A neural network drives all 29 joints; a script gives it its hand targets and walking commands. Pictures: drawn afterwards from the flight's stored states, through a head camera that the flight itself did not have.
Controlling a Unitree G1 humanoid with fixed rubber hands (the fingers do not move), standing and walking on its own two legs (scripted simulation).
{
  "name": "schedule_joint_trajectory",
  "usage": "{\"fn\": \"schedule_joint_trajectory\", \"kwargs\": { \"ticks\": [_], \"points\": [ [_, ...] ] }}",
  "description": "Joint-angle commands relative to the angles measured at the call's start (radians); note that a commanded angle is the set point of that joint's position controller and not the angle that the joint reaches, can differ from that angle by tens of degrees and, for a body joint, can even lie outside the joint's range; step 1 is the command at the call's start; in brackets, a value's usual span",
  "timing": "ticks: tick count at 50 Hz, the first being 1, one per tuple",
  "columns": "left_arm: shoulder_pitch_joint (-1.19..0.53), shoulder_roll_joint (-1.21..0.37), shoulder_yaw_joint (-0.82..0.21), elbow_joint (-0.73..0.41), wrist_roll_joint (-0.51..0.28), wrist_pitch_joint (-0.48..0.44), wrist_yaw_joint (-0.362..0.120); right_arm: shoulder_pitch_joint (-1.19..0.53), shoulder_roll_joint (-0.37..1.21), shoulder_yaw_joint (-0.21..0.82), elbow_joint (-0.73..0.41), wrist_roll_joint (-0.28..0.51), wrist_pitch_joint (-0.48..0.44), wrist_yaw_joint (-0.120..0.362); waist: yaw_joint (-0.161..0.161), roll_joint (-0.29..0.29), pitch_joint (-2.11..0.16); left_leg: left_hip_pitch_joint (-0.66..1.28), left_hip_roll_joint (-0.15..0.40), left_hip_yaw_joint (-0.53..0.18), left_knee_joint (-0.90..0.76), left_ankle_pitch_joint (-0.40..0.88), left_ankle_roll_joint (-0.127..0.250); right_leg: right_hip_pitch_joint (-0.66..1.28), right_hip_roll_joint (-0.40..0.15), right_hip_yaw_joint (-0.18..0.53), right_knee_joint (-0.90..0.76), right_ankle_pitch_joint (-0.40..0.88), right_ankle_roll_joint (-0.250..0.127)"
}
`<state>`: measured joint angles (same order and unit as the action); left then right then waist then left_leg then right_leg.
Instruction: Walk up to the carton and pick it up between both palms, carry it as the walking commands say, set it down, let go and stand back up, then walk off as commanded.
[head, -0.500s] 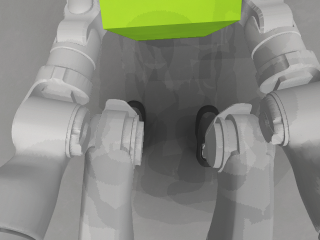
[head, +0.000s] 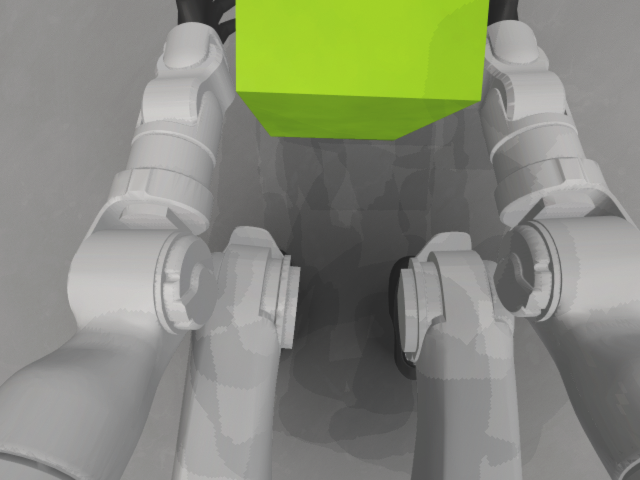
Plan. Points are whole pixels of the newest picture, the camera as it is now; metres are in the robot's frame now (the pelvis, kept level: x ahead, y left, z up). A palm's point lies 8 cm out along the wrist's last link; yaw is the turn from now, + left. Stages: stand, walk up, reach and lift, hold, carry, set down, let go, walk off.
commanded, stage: reach and lift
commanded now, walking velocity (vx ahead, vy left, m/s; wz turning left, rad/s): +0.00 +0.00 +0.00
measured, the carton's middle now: (344, 53) +0.52 +0.00 -0.20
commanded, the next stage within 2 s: none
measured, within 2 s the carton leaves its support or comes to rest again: neither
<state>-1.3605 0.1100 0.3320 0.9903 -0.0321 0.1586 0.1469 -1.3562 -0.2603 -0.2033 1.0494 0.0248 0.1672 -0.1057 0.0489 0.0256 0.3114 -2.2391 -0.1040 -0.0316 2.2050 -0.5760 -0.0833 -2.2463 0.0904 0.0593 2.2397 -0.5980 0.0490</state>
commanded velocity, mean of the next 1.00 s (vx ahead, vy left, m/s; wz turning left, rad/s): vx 0.00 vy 0.00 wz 0.00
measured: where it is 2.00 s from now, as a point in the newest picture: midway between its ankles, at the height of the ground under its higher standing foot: (338, 331)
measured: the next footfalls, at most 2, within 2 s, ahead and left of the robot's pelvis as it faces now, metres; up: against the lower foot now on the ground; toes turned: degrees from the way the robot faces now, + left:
none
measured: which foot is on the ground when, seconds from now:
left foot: down 0.00-1.00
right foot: down 0.00-1.00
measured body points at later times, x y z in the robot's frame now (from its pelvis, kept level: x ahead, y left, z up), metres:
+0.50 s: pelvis -0.01 +0.00 +0.04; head +0.35 -0.01 +0.29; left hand +0.54 +0.14 -0.10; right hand +0.55 -0.14 -0.12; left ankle +0.12 +0.13 -0.33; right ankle +0.11 -0.12 -0.33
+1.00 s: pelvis -0.02 +0.00 +0.07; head +0.33 -0.02 +0.34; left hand +0.52 +0.14 -0.05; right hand +0.54 -0.14 -0.06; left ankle +0.12 +0.13 -0.33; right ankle +0.11 -0.12 -0.33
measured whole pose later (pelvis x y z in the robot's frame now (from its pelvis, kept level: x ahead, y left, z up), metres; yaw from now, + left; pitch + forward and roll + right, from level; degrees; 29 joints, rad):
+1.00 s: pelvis -0.02 +0.00 +0.07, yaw -2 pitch +26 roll +3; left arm -1.31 0.03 0.45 0.53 0.09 0.35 0.14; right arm -1.40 -0.17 -0.30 0.69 -0.07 0.38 -0.12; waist 0.05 -0.02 0.52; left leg -1.89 -0.11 -0.06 1.98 -0.55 -0.10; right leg -1.92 0.14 0.08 2.01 -0.54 0.05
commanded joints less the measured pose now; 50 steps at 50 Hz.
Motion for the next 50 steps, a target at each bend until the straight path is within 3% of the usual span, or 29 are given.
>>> {"fn": "schedule_joint_trajectory", "kwargs": {
  "ticks": [1,2,3,5,6,9,10,12,13,15,16,17,20,21,24,25,26,28,29,30,32,38,40,43,44,46,48,49,50],
  "points": [
    [-0.487,-0.966,-0.313,-0.122,-0.02,0.0,-0.269,-0.62,1.036,0.351,-0.223,0.081,-0.028,0.271,0.019,-0.121,-1.225,0.477,-0.053,0.137,-0.155,0.336,0.062,0.555,0.066,-0.109,-0.197,0.342,-0.018],
    [-0.47,-0.955,-0.305,-0.107,-0.009,0.003,-0.262,-0.629,1.038,0.37,-0.246,0.09,-0.033,0.263,0.046,-0.117,-1.244,0.491,-0.051,0.144,-0.154,0.337,0.063,0.564,0.07,-0.106,-0.202,0.343,-0.015],
    [-0.476,-0.953,-0.313,-0.141,-0.01,0.0,-0.258,-0.634,1.056,0.385,-0.267,0.092,-0.029,0.256,0.037,-0.162,-1.278,0.468,-0.058,0.143,-0.152,0.322,0.067,0.601,0.073,-0.106,-0.207,0.35,-0.012],
    [-0.452,-0.952,-0.323,-0.134,0.004,0.008,-0.252,-0.64,1.06,0.416,-0.292,0.108,-0.029,0.242,0.066,-0.135,-1.343,0.492,-0.053,0.162,-0.157,0.335,0.062,0.656,0.074,-0.101,-0.212,0.379,-0.008],
    [-0.48,-0.954,-0.331,-0.166,-0.003,0.007,-0.249,-0.65,1.068,0.427,-0.304,0.107,-0.029,0.234,0.068,-0.158,-1.376,0.495,-0.055,0.159,-0.155,0.341,0.064,0.683,0.076,-0.099,-0.22,0.394,-0.002],
    [-0.509,-0.983,-0.397,-0.244,-0.018,0.02,-0.246,-0.616,1.099,0.429,-0.312,0.101,-0.018,0.219,0.049,-0.122,-1.505,0.584,-0.058,0.163,-0.169,0.36,0.05,0.722,0.081,-0.114,-0.214,0.404,-0.004],
    [-0.543,-0.975,-0.411,-0.258,-0.027,0.024,-0.249,-0.586,1.103,0.422,-0.285,0.085,-0.005,0.216,0.023,-0.134,-1.506,0.574,-0.059,0.155,-0.172,0.34,0.049,0.721,0.082,-0.114,-0.223,0.393,-0.006],
    [-0.524,-1.01,-0.415,-0.241,-0.016,0.044,-0.256,-0.573,1.11,0.407,-0.266,0.057,0.009,0.215,0.018,-0.13,-1.508,0.583,-0.066,0.157,-0.184,0.299,0.048,0.712,0.087,-0.121,-0.239,0.345,-0.005],
    [-0.544,-1.022,-0.446,-0.285,-0.038,0.051,-0.256,-0.567,1.108,0.408,-0.286,0.056,0.018,0.212,-0.013,-0.126,-1.548,0.619,-0.064,0.156,-0.198,0.307,0.039,0.735,0.085,-0.133,-0.247,0.352,-0.006],
    [-0.561,-1.039,-0.464,-0.293,-0.04,0.066,-0.255,-0.601,1.105,0.397,-0.316,0.05,0.027,0.214,-0.013,-0.087,-1.584,0.671,-0.069,0.147,-0.22,0.307,0.039,0.71,0.09,-0.14,-0.253,0.335,-0.009],
    [-0.565,-1.035,-0.469,-0.301,-0.042,0.071,-0.25,-0.626,1.112,0.408,-0.332,0.061,0.032,0.215,0.0,-0.097,-1.632,0.695,-0.07,0.149,-0.222,0.293,0.037,0.738,0.083,-0.148,-0.256,0.312,-0.009],
    [-0.579,-1.052,-0.507,-0.355,-0.059,0.079,-0.244,-0.667,1.107,0.429,-0.404,0.081,0.036,0.217,-0.005,-0.078,-1.727,0.768,-0.071,0.15,-0.231,0.336,0.035,0.768,0.086,-0.16,-0.259,0.339,-0.009],
    [-0.589,-1.035,-0.506,-0.327,-0.049,0.107,-0.245,-0.733,1.099,0.445,-0.42,0.085,0.069,0.237,0.01,-0.099,-1.764,0.819,-0.067,0.13,-0.259,0.305,0.05,0.776,0.082,-0.169,-0.267,0.291,-0.008],
    [-0.588,-1.08,-0.544,-0.399,-0.066,0.117,-0.243,-0.745,1.111,0.49,-0.506,0.109,0.073,0.244,0.02,-0.084,-1.892,0.912,-0.07,0.13,-0.258,0.379,0.043,0.84,0.09,-0.166,-0.267,0.352,-0.013],
    [-0.619,-1.073,-0.531,-0.382,-0.066,0.138,-0.239,-0.747,1.099,0.473,-0.469,0.089,0.096,0.25,-0.005,-0.094,-1.878,0.904,-0.057,0.127,-0.266,0.37,0.044,0.849,0.082,-0.162,-0.289,0.352,-0.014],
    [-0.627,-1.079,-0.533,-0.398,-0.057,0.141,-0.239,-0.742,1.113,0.461,-0.459,0.082,0.101,0.253,0.011,-0.07,-1.849,0.917,-0.057,0.127,-0.281,0.369,0.043,0.833,0.083,-0.163,-0.295,0.343,-0.013],
    [-0.673,-1.061,-0.546,-0.453,-0.059,0.143,-0.239,-0.73,1.118,0.457,-0.457,0.086,0.106,0.254,-0.008,-0.051,-1.886,0.931,-0.056,0.131,-0.28,0.362,0.042,0.842,0.082,-0.163,-0.293,0.338,-0.02],
    [-0.681,-1.043,-0.528,-0.43,-0.03,0.147,-0.243,-0.65,1.148,0.412,-0.34,0.054,0.126,0.267,0.008,-0.035,-1.761,0.867,-0.052,0.136,-0.304,0.285,0.043,0.785,0.077,-0.153,-0.319,0.269,-0.024],
    [-0.64,-1.045,-0.501,-0.379,-0.01,0.152,-0.246,-0.657,1.124,0.39,-0.334,0.04,0.126,0.271,0.005,-0.03,-1.728,0.851,-0.053,0.14,-0.31,0.265,0.043,0.76,0.078,-0.156,-0.321,0.245,-0.023],
    [-0.631,-1.048,-0.497,-0.381,-0.003,0.152,-0.247,-0.675,1.146,0.407,-0.351,0.051,0.128,0.275,0.022,-0.041,-1.745,0.864,-0.053,0.141,-0.313,0.266,0.044,0.775,0.079,-0.151,-0.324,0.243,-0.019],
    [-0.644,-1.049,-0.488,-0.374,-0.002,0.152,-0.253,-0.663,1.164,0.403,-0.32,0.037,0.135,0.28,0.019,-0.069,-1.714,0.82,-0.053,0.141,-0.326,0.254,0.048,0.789,0.078,-0.147,-0.339,0.241,-0.017],
    [-0.662,-1.034,-0.483,-0.402,-0.01,0.168,-0.268,-0.741,1.188,0.451,-0.407,0.072,0.147,0.275,0.059,-0.102,-1.856,0.848,-0.054,0.157,-0.33,0.276,0.053,0.913,0.08,-0.131,-0.364,0.273,-0.006],
    [-0.674,-1.042,-0.485,-0.405,-0.008,0.177,-0.27,-0.718,1.192,0.439,-0.379,0.061,0.153,0.27,0.059,-0.097,-1.853,0.846,-0.051,0.153,-0.34,0.275,0.05,0.929,0.08,-0.128,-0.376,0.279,-0.009],
    [-0.651,-1.061,-0.518,-0.458,-0.024,0.19,-0.27,-0.735,1.218,0.481,-0.471,0.075,0.161,0.258,0.058,-0.11,-1.975,0.909,-0.063,0.155,-0.355,0.336,0.051,1.011,0.093,-0.134,-0.387,0.341,0.002],
    [-0.66,-1.054,-0.527,-0.447,-0.028,0.193,-0.272,-0.713,1.219,0.472,-0.433,0.062,0.169,0.255,0.044,-0.114,-1.96,0.905,-0.056,0.149,-0.361,0.319,0.051,0.999,0.088,-0.136,-0.387,0.33,0.0],
    [-0.687,-1.04,-0.538,-0.501,-0.029,0.199,-0.271,-0.696,1.238,0.481,-0.448,0.065,0.179,0.255,0.054,-0.111,-2.008,0.939,-0.057,0.146,-0.372,0.33,0.05,1.019,0.088,-0.131,-0.398,0.329,-0.004],
    [-0.615,-1.068,-0.522,-0.456,-0.014,0.21,-0.269,-0.697,1.236,0.474,-0.46,0.062,0.184,0.256,0.074,-0.099,-1.964,0.915,-0.063,0.149,-0.4,0.3,0.052,1.019,0.092,-0.127,-0.417,0.309,-0.006],
    [-0.596,-1.078,-0.531,-0.46,-0.018,0.212,-0.27,-0.694,1.255,0.491,-0.482,0.067,0.186,0.256,0.058,-0.122,-1.964,0.914,-0.065,0.148,-0.407,0.311,0.056,1.033,0.097,-0.125,-0.43,0.32,-0.001],
    [-0.602,-1.08,-0.525,-0.456,-0.013,0.212,-0.274,-0.685,1.248,0.475,-0.45,0.056,0.186,0.258,0.064,-0.099,-1.958,0.906,-0.064,0.151,-0.406,0.305,0.054,1.014,0.092,-0.115,-0.427,0.315,-0.013]
  ]
}}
